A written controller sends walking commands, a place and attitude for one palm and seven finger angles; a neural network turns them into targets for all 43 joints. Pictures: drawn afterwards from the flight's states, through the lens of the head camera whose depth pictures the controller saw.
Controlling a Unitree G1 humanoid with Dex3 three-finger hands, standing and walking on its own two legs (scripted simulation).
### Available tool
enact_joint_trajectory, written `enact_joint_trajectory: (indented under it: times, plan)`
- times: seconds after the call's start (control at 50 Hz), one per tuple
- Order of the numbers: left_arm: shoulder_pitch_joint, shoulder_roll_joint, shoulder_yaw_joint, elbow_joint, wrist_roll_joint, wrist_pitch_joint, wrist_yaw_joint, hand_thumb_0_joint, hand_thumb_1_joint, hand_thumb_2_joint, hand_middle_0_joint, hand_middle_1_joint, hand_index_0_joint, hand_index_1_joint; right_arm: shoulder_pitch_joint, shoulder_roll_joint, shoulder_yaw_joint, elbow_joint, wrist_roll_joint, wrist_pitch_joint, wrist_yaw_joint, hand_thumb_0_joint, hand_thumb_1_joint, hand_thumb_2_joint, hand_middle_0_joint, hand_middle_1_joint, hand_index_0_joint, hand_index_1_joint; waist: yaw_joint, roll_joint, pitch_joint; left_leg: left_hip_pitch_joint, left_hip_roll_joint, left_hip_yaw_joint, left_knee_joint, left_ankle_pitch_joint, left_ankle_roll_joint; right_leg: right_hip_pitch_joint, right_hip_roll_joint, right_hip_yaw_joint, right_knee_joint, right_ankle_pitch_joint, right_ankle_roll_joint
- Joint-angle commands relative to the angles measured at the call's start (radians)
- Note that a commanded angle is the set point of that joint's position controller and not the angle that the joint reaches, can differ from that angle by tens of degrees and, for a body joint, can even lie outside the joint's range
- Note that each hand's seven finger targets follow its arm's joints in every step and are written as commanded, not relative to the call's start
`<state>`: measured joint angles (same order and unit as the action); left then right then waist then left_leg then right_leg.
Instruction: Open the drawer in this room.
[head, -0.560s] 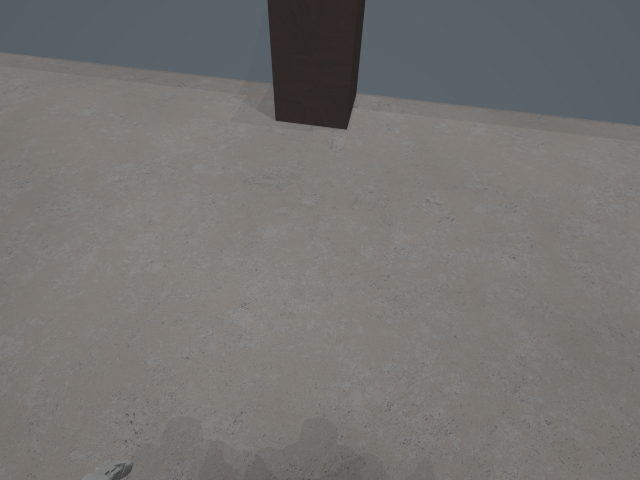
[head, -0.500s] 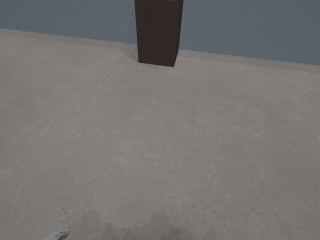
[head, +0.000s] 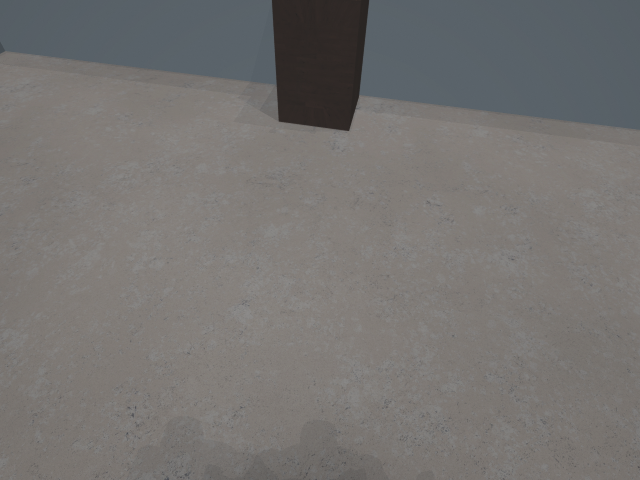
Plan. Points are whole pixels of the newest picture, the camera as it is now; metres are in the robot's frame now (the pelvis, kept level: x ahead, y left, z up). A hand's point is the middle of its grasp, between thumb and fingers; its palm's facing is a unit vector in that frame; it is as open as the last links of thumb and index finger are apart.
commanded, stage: stand and wait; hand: left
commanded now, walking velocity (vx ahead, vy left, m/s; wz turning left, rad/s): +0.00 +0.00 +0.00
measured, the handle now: out of the picture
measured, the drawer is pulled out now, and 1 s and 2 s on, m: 0.00 0.00 0.00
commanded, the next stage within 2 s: turn or walk to find it in 0.34 s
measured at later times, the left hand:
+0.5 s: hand out of the picture +0.06 +0.24 -0.16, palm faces -0.01 -0.95 -0.32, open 7.4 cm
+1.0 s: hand out of the picture -0.02 +0.19 -0.18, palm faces +0.08 -0.98 -0.21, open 7.3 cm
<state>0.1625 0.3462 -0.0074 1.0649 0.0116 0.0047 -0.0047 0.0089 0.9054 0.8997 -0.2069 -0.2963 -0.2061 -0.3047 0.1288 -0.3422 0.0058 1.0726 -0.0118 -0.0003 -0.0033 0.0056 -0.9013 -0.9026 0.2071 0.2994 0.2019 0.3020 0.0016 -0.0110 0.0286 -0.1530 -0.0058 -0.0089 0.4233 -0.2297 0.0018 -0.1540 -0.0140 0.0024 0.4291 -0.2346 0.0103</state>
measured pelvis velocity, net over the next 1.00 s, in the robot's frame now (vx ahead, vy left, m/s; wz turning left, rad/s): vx -0.01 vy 0.01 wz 0.07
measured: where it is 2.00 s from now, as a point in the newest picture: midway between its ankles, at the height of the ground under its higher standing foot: outside the picture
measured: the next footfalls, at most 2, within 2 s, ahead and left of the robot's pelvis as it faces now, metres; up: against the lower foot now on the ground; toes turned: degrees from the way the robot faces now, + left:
right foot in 1.86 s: +0.18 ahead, -0.08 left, +0.00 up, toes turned +2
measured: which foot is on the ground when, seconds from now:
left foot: down 0.00-1.00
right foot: down 0.00-1.00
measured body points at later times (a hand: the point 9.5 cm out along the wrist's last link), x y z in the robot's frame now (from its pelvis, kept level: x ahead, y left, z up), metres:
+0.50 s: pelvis -0.01 +0.00 +0.00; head -0.01 +0.00 +0.45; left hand +0.06 +0.29 -0.14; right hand +0.06 -0.30 -0.14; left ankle +0.00 +0.12 -0.74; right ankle +0.00 -0.13 -0.74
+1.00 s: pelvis -0.01 +0.01 +0.00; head +0.00 +0.01 +0.45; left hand -0.02 +0.25 -0.16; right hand +0.05 -0.23 -0.15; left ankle +0.00 +0.12 -0.74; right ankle +0.00 -0.13 -0.74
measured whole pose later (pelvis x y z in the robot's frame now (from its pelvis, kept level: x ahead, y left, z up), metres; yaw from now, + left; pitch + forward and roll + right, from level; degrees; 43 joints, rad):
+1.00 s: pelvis -0.01 +0.01 +0.00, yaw +4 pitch -1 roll +0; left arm 0.28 0.21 -0.01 1.08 0.02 0.02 0.02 0.01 0.91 0.90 -0.20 -0.30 -0.20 -0.30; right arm 0.20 -0.19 0.00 1.07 -0.01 0.01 -0.01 0.00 -0.91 -0.90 0.21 0.30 0.20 0.30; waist 0.01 -0.01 0.02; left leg -0.25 -0.03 -0.07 0.50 -0.23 0.01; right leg -0.21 -0.04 -0.06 0.48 -0.25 0.02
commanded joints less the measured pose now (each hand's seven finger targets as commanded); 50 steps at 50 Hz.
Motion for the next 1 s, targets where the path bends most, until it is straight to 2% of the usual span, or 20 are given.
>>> enact_joint_trajectory:
  times: [0.0, 0.04, 0.28, 0.34, 0.36, 0.4, 0.46, 0.48, 0.54, 0.58, 0.62, 0.64, 0.68, 0.7, 0.72, 0.76, 0.8, 0.86, 0.94, 0.98]
  plan:
    - [-0.064, 0.2, 0.041, -0.065, -0.003, -0.025, 0.015, 0.0, 0.9, 0.9, -0.2, -0.3, -0.2, -0.3, -0.066, -0.2, -0.044, -0.061, 0.002, -0.034, -0.01, 0.0, -0.9, -0.9, 0.2, 0.3, 0.2, 0.3, 0.002, 0.021, -0.056, -0.006, 0.112, -0.102, -0.089, 0.122, 0.035, 0.006, -0.106, 0.099, -0.084, 0.101, -0.042]
    - [-0.064, 0.202, 0.04, -0.061, -0.002, -0.026, 0.015, 0.0, 0.9, 0.9, -0.2, -0.3, -0.2, -0.3, -0.062, -0.2, -0.044, -0.057, 0.003, -0.032, -0.009, 0.0, -0.9, -0.9, 0.2, 0.3, 0.2, 0.3, 0.001, 0.003, -0.045, -0.009, 0.113, -0.099, -0.092, 0.113, 0.034, -0.001, -0.108, 0.102, -0.093, 0.093, -0.043]
    - [-0.064, 0.199, 0.04, -0.048, 0.0, -0.025, 0.014, 0.0, 0.9, 0.9, -0.2, -0.3, -0.2, -0.3, -0.047, -0.2, -0.041, -0.032, 0.002, -0.031, -0.007, 0.0, -0.9, -0.9, 0.2, 0.3, 0.2, 0.3, 0.003, 0.007, -0.016, -0.029, 0.111, -0.107, -0.112, 0.061, 0.03, -0.024, -0.106, 0.111, -0.12, 0.011, -0.041]
    - [-0.068, 0.203, 0.042, -0.049, 0.0, -0.026, 0.014, 0.0, 0.9, 0.9, -0.2, -0.3, -0.2, -0.3, -0.04, -0.201, -0.042, -0.033, 0.002, -0.03, -0.005, 0.0, -0.9, -0.9, 0.2, 0.3, 0.2, 0.3, 0.001, 0.003, -0.027, -0.035, 0.109, -0.112, -0.105, 0.075, 0.029, -0.015, -0.109, 0.108, -0.115, 0.014, -0.041]
    - [-0.066, 0.201, 0.043, -0.052, -0.001, -0.024, 0.015, 0.0, 0.9, 0.9, -0.2, -0.3, -0.2, -0.3, -0.039, -0.198, -0.043, -0.035, 0.001, -0.029, -0.004, 0.0, -0.9, -0.9, 0.2, 0.3, 0.2, 0.3, 0.002, 0.006, -0.035, -0.038, 0.11, -0.116, -0.099, 0.089, 0.03, -0.011, -0.111, 0.1, -0.101, 0.021, -0.039]
    - [-0.045, 0.161, 0.041, -0.054, -0.001, -0.013, 0.02, 0.0, 0.9, 0.9, -0.2, -0.3, -0.2, -0.3, -0.025, -0.157, -0.036, -0.037, 0.0, -0.021, -0.003, 0.0, -0.9, -0.9, 0.2, 0.3, 0.2, 0.3, 0.004, 0.015, -0.038, -0.064, 0.11, -0.118, -0.078, 0.116, 0.027, -0.003, -0.114, 0.083, -0.073, 0.04, -0.029]
    - [0.001, 0.099, 0.031, -0.056, -0.001, 0.007, 0.029, 0.0, 0.9, 0.9, -0.2, -0.3, -0.2, -0.3, 0.009, -0.08, -0.024, -0.048, -0.002, 0.0, 0.0, 0.0, -0.9, -0.9, 0.2, 0.3, 0.2, 0.3, 0.008, -0.01, -0.03, -0.124, 0.093, -0.109, -0.024, 0.123, 0.016, -0.009, -0.136, 0.078, -0.049, 0.044, -0.02]
    - [0.009, 0.1, 0.033, -0.064, -0.001, 0.011, 0.03, 0.0, 0.9, 0.9, -0.2, -0.3, -0.2, -0.3, 0.016, -0.074, -0.025, -0.056, -0.002, 0.006, 0.001, 0.0, -0.9, -0.9, 0.2, 0.3, 0.2, 0.3, 0.009, -0.02, -0.021, -0.143, 0.083, -0.103, -0.001, 0.112, 0.012, -0.019, -0.148, 0.084, -0.051, 0.034, -0.024]
    - [0.023, 0.123, 0.046, -0.093, 0.002, 0.017, 0.035, 0.0, 0.9, 0.9, -0.2, -0.3, -0.2, -0.3, 0.038, -0.066, -0.035, -0.08, -0.002, 0.019, 0.002, 0.0, -0.9, -0.9, 0.2, 0.3, 0.2, 0.3, 0.007, -0.076, -0.048, -0.168, 0.052, -0.074, 0.105, 0.1, 0.004, -0.029, -0.215, 0.11, -0.053, 0.053, -0.061]
    - [0.013, 0.115, 0.043, -0.106, 0.003, 0.016, 0.037, 0.0, 0.9, 0.9, -0.2, -0.3, -0.2, -0.3, 0.066, -0.047, -0.037, -0.079, -0.002, 0.022, 0.001, 0.0, -0.9, -0.9, 0.2, 0.3, 0.2, 0.3, -0.006, -0.092, -0.063, -0.122, 0.044, -0.059, 0.146, 0.082, -0.001, -0.076, -0.237, 0.12, -0.056, 0.06, -0.085]
    - [-0.004, 0.09, 0.039, -0.119, 0.003, 0.016, 0.038, 0.0, 0.9, 0.9, -0.2, -0.3, -0.2, -0.3, 0.098, -0.041, -0.039, -0.076, -0.003, 0.02, 0.001, 0.0, -0.9, -0.9, 0.2, 0.3, 0.2, 0.3, -0.023, -0.064, -0.066, -0.084, 0.063, -0.092, 0.11, 0.123, 0.006, -0.116, -0.193, 0.08, -0.012, 0.036, -0.064]
    - [-0.004, 0.071, 0.036, -0.119, 0.002, 0.017, 0.038, 0.0, 0.9, 0.9, -0.2, -0.3, -0.2, -0.3, 0.097, -0.041, -0.037, -0.071, -0.005, 0.015, 0.001, 0.0, -0.9, -0.9, 0.2, 0.3, 0.2, 0.3, -0.02, -0.01, -0.059, -0.092, 0.086, -0.135, 0.057, 0.147, 0.017, -0.12, -0.147, 0.038, 0.03, 0.003, -0.037]
    - [0.015, 0.03, 0.03, -0.114, 0.0, 0.02, 0.037, 0.0, 0.9, 0.9, -0.2, -0.3, -0.2, -0.3, 0.081, -0.067, -0.039, -0.074, -0.005, 0.004, -0.002, 0.0, -0.9, -0.9, 0.2, 0.3, 0.2, 0.3, 0.0, 0.127, -0.032, -0.154, 0.159, -0.267, -0.075, 0.15, 0.067, -0.076, -0.053, -0.036, 0.115, -0.067, 0.01]
    - [0.037, 0.018, 0.028, -0.104, 0.0, 0.019, 0.038, 0.0, 0.9, 0.9, -0.2, -0.3, -0.2, -0.3, 0.068, -0.072, -0.041, -0.077, -0.001, -0.001, -0.007, 0.0, -0.9, -0.9, 0.2, 0.3, 0.2, 0.3, 0.013, 0.15, -0.033, -0.154, 0.179, -0.308, -0.106, 0.174, 0.091, -0.061, -0.039, -0.038, 0.126, -0.078, 0.015]
    - [0.059, 0.016, 0.027, -0.093, 0.001, 0.016, 0.038, 0.0, 0.9, 0.9, -0.2, -0.3, -0.2, -0.3, 0.058, -0.074, -0.042, -0.079, 0.002, -0.004, -0.011, 0.0, -0.9, -0.9, 0.2, 0.3, 0.2, 0.3, 0.023, 0.143, -0.03, -0.157, 0.18, -0.304, -0.102, 0.202, 0.101, -0.044, -0.039, -0.032, 0.115, -0.075, 0.014]
    - [0.092, 0.004, 0.025, -0.07, 0.002, 0.011, 0.037, 0.0, 0.9, 0.9, -0.2, -0.3, -0.2, -0.3, 0.059, -0.051, -0.042, -0.076, 0.004, -0.008, -0.014, 0.0, -0.9, -0.9, 0.2, 0.3, 0.2, 0.3, 0.027, 0.125, -0.04, -0.16, 0.149, -0.265, -0.085, 0.175, 0.087, -0.003, -0.056, -0.014, 0.061, -0.029, 0.008]
    - [0.111, -0.001, 0.026, -0.054, 0.002, 0.006, 0.037, 0.0, 0.9, 0.9, -0.2, -0.3, -0.2, -0.3, 0.065, -0.028, -0.04, -0.07, 0.004, -0.008, -0.012, 0.0, -0.9, -0.9, 0.2, 0.3, 0.2, 0.3, 0.023, 0.093, -0.039, -0.174, 0.114, -0.217, -0.07, 0.085, 0.059, 0.019, -0.079, 0.007, 0.018, 0.003, -0.001]
    - [0.114, -0.006, 0.026, -0.046, 0.003, -0.002, 0.037, 0.0, 0.9, 0.9, -0.2, -0.3, -0.2, -0.3, 0.089, 0.005, -0.039, -0.06, 0.005, -0.006, -0.013, 0.0, -0.9, -0.9, 0.2, 0.3, 0.2, 0.3, 0.007, 0.027, -0.021, -0.158, 0.081, -0.166, -0.041, 0.048, 0.036, -0.017, -0.108, 0.04, -0.03, -0.015, -0.017]
    - [0.116, -0.005, 0.026, -0.037, 0.004, -0.009, 0.036, 0.0, 0.9, 0.9, -0.2, -0.3, -0.2, -0.3, 0.105, 0.005, -0.039, -0.048, 0.006, -0.009, -0.013, 0.0, -0.9, -0.9, 0.2, 0.3, 0.2, 0.3, 0.0, 0.003, -0.015, -0.121, 0.078, -0.153, -0.039, 0.07, 0.033, -0.047, -0.112, 0.045, -0.056, -0.031, -0.02]
    - [0.124, -0.02, 0.03, -0.038, 0.003, -0.004, 0.04, 0.0, 0.9, 0.9, -0.2, -0.3, -0.2, -0.3, 0.117, 0.023, -0.035, -0.048, 0.005, -0.006, -0.012, 0.0, -0.9, -0.9, 0.2, 0.3, 0.2, 0.3, 0.001, 0.002, -0.008, -0.157, 0.075, -0.155, -0.022, 0.113, 0.031, -0.025, -0.118, 0.032, -0.034, -0.002, -0.017]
